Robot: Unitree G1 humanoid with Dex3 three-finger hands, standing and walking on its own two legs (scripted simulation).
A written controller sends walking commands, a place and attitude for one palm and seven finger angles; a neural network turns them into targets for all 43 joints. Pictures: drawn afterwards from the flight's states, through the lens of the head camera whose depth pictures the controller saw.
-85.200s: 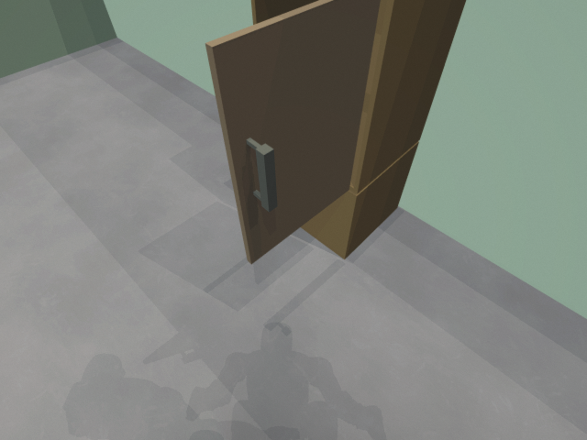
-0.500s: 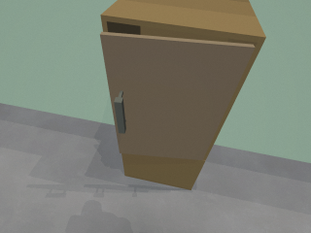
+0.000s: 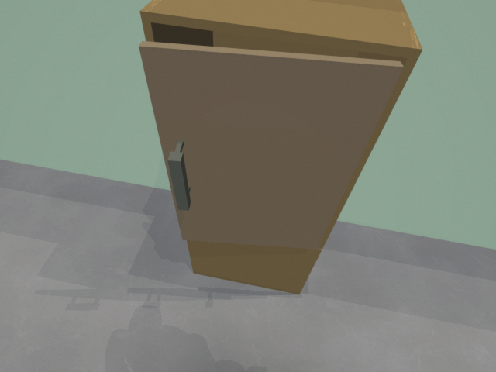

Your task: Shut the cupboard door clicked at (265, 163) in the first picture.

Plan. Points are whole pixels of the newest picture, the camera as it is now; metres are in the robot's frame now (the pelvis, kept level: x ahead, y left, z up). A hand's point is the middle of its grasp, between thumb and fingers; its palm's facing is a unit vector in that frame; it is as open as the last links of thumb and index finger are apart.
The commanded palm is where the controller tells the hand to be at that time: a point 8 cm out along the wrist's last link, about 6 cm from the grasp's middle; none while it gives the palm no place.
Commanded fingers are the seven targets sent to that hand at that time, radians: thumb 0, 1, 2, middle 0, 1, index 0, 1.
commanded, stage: come to a stop and stand still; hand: left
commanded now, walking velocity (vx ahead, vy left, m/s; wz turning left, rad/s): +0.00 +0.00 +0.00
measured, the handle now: (182, 176) +0.49 +0.17 -0.02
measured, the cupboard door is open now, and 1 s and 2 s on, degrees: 8 8 8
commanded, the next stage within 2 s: look again from close up in 0.64 s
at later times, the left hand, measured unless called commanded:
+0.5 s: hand out of the picture -0.06 +0.21 -0.17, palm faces +0.02 -0.98 -0.22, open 7.4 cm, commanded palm none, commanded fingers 0.00 0.90 0.90 -0.20 -0.30 -0.20 -0.30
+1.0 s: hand out of the picture -0.09 +0.18 -0.18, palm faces +0.04 -0.99 -0.14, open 7.4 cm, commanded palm none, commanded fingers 0.00 0.90 0.90 -0.20 -0.30 -0.20 -0.30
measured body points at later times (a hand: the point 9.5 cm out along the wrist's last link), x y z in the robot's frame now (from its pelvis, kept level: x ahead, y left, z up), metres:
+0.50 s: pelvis -0.06 +0.02 +0.00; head -0.07 +0.03 +0.45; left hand -0.06 +0.26 -0.15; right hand -0.04 -0.21 -0.15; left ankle +0.01 +0.11 -0.73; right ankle -0.04 -0.10 -0.73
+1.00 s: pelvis -0.05 +0.02 +0.00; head -0.05 +0.04 +0.45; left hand -0.09 +0.23 -0.16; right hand -0.03 -0.21 -0.15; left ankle +0.01 +0.11 -0.73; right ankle -0.04 -0.10 -0.73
